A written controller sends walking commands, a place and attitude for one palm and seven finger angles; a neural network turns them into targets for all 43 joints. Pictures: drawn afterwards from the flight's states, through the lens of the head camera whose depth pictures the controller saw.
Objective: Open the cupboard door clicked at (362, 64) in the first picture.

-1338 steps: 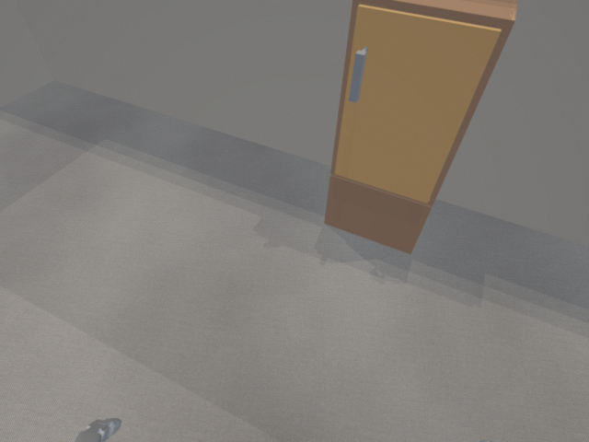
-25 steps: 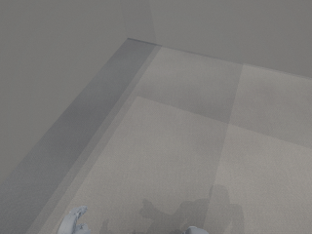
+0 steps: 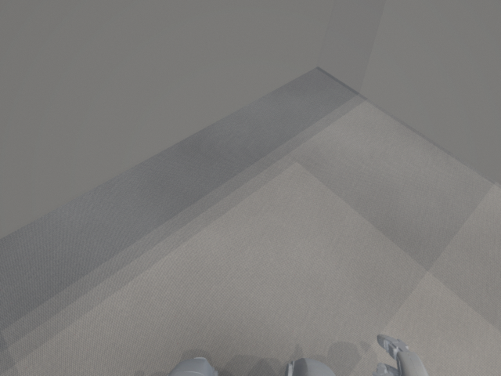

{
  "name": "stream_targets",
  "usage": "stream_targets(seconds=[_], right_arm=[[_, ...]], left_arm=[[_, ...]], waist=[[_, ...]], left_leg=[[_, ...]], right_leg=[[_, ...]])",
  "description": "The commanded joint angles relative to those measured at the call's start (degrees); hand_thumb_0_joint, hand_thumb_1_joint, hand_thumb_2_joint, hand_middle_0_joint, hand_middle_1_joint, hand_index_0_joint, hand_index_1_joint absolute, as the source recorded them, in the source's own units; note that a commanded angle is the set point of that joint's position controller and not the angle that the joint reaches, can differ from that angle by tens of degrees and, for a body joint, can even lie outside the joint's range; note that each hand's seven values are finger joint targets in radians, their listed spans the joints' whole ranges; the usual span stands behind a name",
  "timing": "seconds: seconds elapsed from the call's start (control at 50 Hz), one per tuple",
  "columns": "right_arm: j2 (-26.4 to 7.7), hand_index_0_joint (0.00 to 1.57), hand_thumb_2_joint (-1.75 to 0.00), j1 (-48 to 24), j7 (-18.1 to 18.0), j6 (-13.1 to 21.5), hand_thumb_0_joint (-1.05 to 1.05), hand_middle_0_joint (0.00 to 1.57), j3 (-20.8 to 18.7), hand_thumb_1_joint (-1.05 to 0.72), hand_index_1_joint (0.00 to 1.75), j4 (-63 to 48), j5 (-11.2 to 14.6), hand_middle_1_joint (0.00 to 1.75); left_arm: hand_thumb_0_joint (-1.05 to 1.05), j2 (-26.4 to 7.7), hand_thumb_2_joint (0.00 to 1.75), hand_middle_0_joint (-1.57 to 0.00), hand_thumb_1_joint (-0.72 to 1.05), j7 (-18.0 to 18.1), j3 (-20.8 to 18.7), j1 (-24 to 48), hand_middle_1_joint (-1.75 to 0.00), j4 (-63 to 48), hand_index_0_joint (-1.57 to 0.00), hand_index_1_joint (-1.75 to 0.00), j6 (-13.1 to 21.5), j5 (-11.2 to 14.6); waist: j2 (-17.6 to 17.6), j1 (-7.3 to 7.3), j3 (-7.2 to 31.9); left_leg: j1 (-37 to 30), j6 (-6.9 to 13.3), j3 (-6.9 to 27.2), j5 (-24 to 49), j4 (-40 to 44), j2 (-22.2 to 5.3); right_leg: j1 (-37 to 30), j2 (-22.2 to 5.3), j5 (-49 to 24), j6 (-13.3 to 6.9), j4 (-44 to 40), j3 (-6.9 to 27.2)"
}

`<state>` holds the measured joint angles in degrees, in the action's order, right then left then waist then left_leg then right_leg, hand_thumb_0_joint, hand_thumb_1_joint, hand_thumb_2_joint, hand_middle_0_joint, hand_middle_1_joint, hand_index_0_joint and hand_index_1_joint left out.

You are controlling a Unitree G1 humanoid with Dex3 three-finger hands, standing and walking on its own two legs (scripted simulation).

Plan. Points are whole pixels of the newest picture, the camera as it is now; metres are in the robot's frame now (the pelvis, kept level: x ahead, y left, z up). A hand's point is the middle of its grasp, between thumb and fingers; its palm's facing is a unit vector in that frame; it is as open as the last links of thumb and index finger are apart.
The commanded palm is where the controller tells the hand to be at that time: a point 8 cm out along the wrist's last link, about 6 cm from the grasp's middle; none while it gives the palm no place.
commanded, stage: turn to face it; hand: left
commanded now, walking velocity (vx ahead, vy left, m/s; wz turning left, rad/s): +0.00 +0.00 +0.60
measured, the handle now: out of the picture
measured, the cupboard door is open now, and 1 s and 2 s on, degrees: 50 50 50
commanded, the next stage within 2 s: none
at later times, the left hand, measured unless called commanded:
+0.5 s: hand out of the picture +0.05 +0.13 -0.13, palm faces +0.25 -0.93 -0.26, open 7.4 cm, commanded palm none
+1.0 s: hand out of the picture -0.04 +0.17 -0.15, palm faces +0.57 -0.79 -0.25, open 7.4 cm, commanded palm none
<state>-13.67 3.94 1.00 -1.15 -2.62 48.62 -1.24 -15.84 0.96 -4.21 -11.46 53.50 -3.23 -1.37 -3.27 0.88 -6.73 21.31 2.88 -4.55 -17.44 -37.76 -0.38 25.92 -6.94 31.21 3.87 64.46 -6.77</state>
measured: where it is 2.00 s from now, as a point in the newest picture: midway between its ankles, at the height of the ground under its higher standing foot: outside the picture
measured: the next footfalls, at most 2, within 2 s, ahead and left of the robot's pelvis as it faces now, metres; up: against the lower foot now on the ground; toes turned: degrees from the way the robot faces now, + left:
right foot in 0.32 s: +0.05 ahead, -0.17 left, +0.00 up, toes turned +8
left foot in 0.76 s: +0.00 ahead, +0.05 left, +0.00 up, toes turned +33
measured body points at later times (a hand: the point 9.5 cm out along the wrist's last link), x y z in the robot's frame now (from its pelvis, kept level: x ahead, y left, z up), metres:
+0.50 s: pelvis +0.02 -0.08 +0.02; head +0.08 -0.09 +0.46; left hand +0.04 +0.17 -0.11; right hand +0.14 -0.32 -0.14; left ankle -0.04 +0.06 -0.63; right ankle +0.01 -0.18 -0.72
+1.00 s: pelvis +0.01 -0.05 +0.02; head +0.05 +0.00 +0.46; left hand -0.07 +0.21 -0.13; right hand +0.24 -0.21 -0.12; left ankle -0.03 +0.03 -0.72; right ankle +0.08 -0.21 -0.64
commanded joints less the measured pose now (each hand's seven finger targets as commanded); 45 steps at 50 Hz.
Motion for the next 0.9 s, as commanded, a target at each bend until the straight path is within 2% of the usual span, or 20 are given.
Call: stream_targets(seconds=[0.0,0.1,0.18,0.26,0.28,0.3,0.32,0.34,0.36,0.42,0.54,0.62,0.66,0.7,0.72,0.74,0.76,0.78,0.82,0.88], right_arm=[[-12.0,0.20,-0.90,4.4,-1.7,0.5,0.00,0.20,-3.0,-0.90,0.30,-2.3,0.2,0.30],[-11.7,0.20,-0.90,6.2,-1.3,0.6,0.00,0.20,-3.4,-0.90,0.30,-1.0,0.1,0.30],[-11.7,0.20,-0.90,7.0,-1.1,0.0,0.00,0.20,-4.0,-0.90,0.30,-0.3,-0.3,0.30],[-11.0,0.20,-0.90,3.9,-1.2,-0.6,0.00,0.20,-4.6,-0.90,0.30,-1.1,0.2,0.30],[-8.2,0.20,-0.90,4.0,-1.0,-0.6,0.00,0.20,-4.3,-0.90,0.30,-1.6,0.8,0.30],[-3.6,0.20,-0.90,4.6,-0.7,-0.5,0.00,0.20,-3.6,-0.90,0.30,-2.7,1.0,0.30],[-6.4,0.20,-0.90,3.6,-0.6,-0.6,0.00,0.20,-4.1,-0.90,0.30,-2.8,0.6,0.30],[-5.6,0.20,-0.90,4.9,-0.3,-1.2,0.00,0.20,-4.0,-0.90,0.30,-1.9,0.2,0.30],[-5.1,0.20,-0.90,5.2,-0.3,-1.7,0.00,0.20,-4.0,-0.90,0.30,-0.1,0.1,0.30],[-4.1,0.20,-0.90,5.4,0.5,-2.1,0.00,0.20,-3.3,-0.90,0.30,1.2,0.4,0.30],[-2.6,0.20,-0.90,-0.4,0.7,-2.2,0.00,0.20,-2.3,-0.90,0.30,0.4,0.5,0.30],[-2.5,0.20,-0.90,-2.1,0.9,-1.8,0.00,0.20,-1.9,-0.90,0.30,-0.7,0.7,0.30],[-3.4,0.20,-0.90,-0.6,0.7,-1.5,0.00,0.20,-2.0,-0.90,0.30,-0.9,0.7,0.30],[-5.3,0.20,-0.90,4.0,0.6,-1.1,0.00,0.20,-2.6,-0.90,0.30,0.0,0.4,0.30],[-9.1,0.20,-0.90,9.0,0.5,-0.6,0.00,0.20,-3.4,-0.90,0.30,0.9,0.1,0.30],[-16.3,0.20,-0.90,13.4,0.0,-0.2,0.00,0.20,-5.4,-0.90,0.30,1.5,-0.3,0.30],[-17.5,0.20,-0.90,15.9,-0.6,-0.6,0.00,0.20,-5.2,-0.90,0.30,2.9,0.2,0.30],[-16.0,0.20,-0.90,13.2,-0.9,-0.6,0.00,0.20,-4.8,-0.90,0.30,2.1,0.0,0.30],[-12.5,0.20,-0.90,6.0,-1.7,-0.2,0.00,0.20,-3.9,-0.90,0.30,-0.5,-0.1,0.30],[-11.0,0.20,-0.90,4.9,-1.9,0.5,0.00,0.20,-3.1,-0.90,0.30,-0.8,0.1,0.30]], left_arm=[[0.00,-4.0,0.90,-0.20,0.90,-0.5,-1.1,0.9,-0.30,-6.1,-0.20,-0.30,1.6,0.0],[0.00,-2.8,0.90,-0.20,0.90,-0.5,-0.8,1.4,-0.30,-6.2,-0.20,-0.30,1.6,0.3],[0.00,-2.1,0.90,-0.20,0.90,-0.3,-0.5,3.7,-0.30,-7.6,-0.20,-0.30,1.8,0.6],[0.00,-2.8,0.90,-0.20,0.90,0.0,-0.8,-3.4,-0.30,-5.9,-0.20,-0.30,2.8,1.0],[0.00,-5.8,0.90,-0.20,0.90,0.4,-1.5,-6.1,-0.30,-5.4,-0.20,-0.30,3.4,0.6],[0.00,-11.8,0.90,-0.20,0.90,1.0,-2.7,-7.1,-0.30,-5.5,-0.20,-0.30,3.9,-0.4],[0.00,-12.3,0.90,-0.20,0.90,1.2,-2.2,-5.3,-0.30,-6.2,-0.20,-0.30,3.6,0.0],[0.00,-8.8,0.90,-0.20,0.90,1.2,-1.2,-1.0,-0.30,-6.9,-0.20,-0.30,3.6,0.2],[0.00,-6.6,0.90,-0.20,0.90,1.3,-0.9,1.3,-0.30,-7.2,-0.20,-0.30,3.9,0.3],[0.00,-4.3,0.90,-0.20,0.90,1.2,-0.1,1.0,-0.30,-7.0,-0.20,-0.30,4.1,0.5],[0.00,-6.3,0.90,-0.20,0.90,1.3,-1.1,-4.9,-0.30,-5.3,-0.20,-0.30,4.2,0.0],[0.00,-7.7,0.90,-0.20,0.90,1.0,-1.6,-5.2,-0.30,-4.6,-0.20,-0.30,3.8,-0.4],[0.00,-8.6,0.90,-0.20,0.90,0.7,-2.0,-4.2,-0.30,-5.0,-0.20,-0.30,3.7,-0.3],[0.00,-8.9,0.90,-0.20,0.90,0.3,-2.2,-2.5,-0.30,-5.2,-0.20,-0.30,3.7,0.2],[0.00,-7.5,0.90,-0.20,0.90,0.1,-1.9,-1.5,-0.30,-6.0,-0.20,-0.30,3.5,0.6],[0.00,-2.9,0.90,-0.20,0.90,-0.4,-0.7,1.0,-0.30,-8.8,-0.20,-0.30,3.1,1.0],[0.00,-3.9,0.90,-0.20,0.90,0.2,-0.3,4.8,-0.30,-10.4,-0.20,-0.30,2.1,0.4],[0.00,-4.3,0.90,-0.20,0.90,0.3,-0.6,4.9,-0.30,-10.3,-0.20,-0.30,1.8,0.3],[0.00,-4.4,0.90,-0.20,0.90,-0.1,-1.0,4.2,-0.30,-7.9,-0.20,-0.30,1.6,0.2],[0.00,-3.7,0.90,-0.20,0.90,-0.7,-1.1,1.4,-0.30,-5.9,-0.20,-0.30,1.4,0.0]], waist=[[12.0,-1.65,10.7],[9.3,-1.64,9.9],[12.8,-2.46,9.2],[12.7,0.86,11.7],[4.4,2.24,13.2],[-15.8,2.93,12.8],[-14.3,2.71,12.1],[-7.9,-0.15,9.5],[-11.1,-1.45,8.7],[-9.3,-1.98,8.1],[-6.1,0.97,7.6],[-9.4,1.78,7.1],[-9.1,0.75,7.8],[-5.7,-2.52,10.0],[3.3,-5.31,13.6],[21.8,-7.94,14.5],[16.4,-8.31,15.0],[13.3,-6.66,13.2],[15.0,-3.84,10.4],[9.8,-1.65,9.6]], left_leg=[[-12.1,5.9,16.0,25.1,17.5,-14.1],[-10.1,6.1,17.9,16.2,19.2,-12.6],[-7.2,6.2,21.1,12.7,18.2,-11.9],[-0.5,3.3,22.0,13.7,11.9,-8.4],[6.8,0.2,18.8,5.7,5.8,-4.4],[17.1,-5.3,6.6,-12.7,-9.8,5.0],[14.8,-5.2,7.5,-18.8,-23.6,2.6],[14.4,-5.0,9.3,-14.3,-30.5,1.1],[15.7,-5.9,8.5,-11.9,-33.6,-0.1],[15.1,-7.4,4.8,-5.8,-31.9,-1.0],[10.6,-7.5,0.6,-7.3,-16.6,-1.3],[5.2,-6.1,-1.5,-8.6,-7.4,-0.8],[1.1,-5.3,-2.6,-6.5,-2.3,-0.2],[-8.7,-4.0,-2.8,1.9,7.3,0.8],[-19.5,-1.6,4.8,13.7,13.0,-4.9],[-26.6,7.6,28.8,37.7,15.5,-22.4],[-24.5,12.0,29.6,43.7,15.0,-25.6],[-20.8,11.5,24.8,33.0,16.1,-23.3],[-14.6,8.0,21.0,23.1,17.4,-16.9],[-13.7,5.8,17.4,25.4,18.3,-12.9]], right_leg=[[8.0,0.3,-8.6,1.5,5.8,7.0],[5.1,1.9,-9.7,1.8,-3.7,6.3],[-0.7,3.9,-6.4,1.1,-15.7,5.3],[-16.5,6.3,-15.2,0.0,-35.3,4.0],[-25.8,0.2,-16.7,-1.4,-44.2,9.7],[-30.0,-17.3,-20.4,-7.3,-49.6,27.0],[-21.5,-23.8,-28.9,-11.9,-48.7,27.7],[-18.0,-19.5,-30.2,-12.3,-47.6,20.6],[-18.5,-15.8,-35.5,-10.9,-45.9,18.1],[-22.2,-10.2,-49.9,-8.0,-41.9,5.9],[-26.8,-12.8,-54.1,-9.2,-40.0,2.1],[-24.9,-14.5,-53.3,-9.8,-38.1,1.3],[-23.3,-15.1,-52.4,-9.2,-35.8,0.1],[-18.6,-13.6,-49.1,-6.3,-28.4,-3.4],[-9.9,-10.6,-37.3,-3.4,-17.4,-5.2],[7.8,-0.9,5.1,1.3,-2.7,-4.9],[9.9,-0.2,8.5,0.3,2.7,4.0],[9.5,-1.3,4.8,-0.2,3.8,6.0],[9.0,-0.9,-3.3,0.5,4.7,7.3],[7.7,0.6,-9.5,1.1,3.4,7.1]])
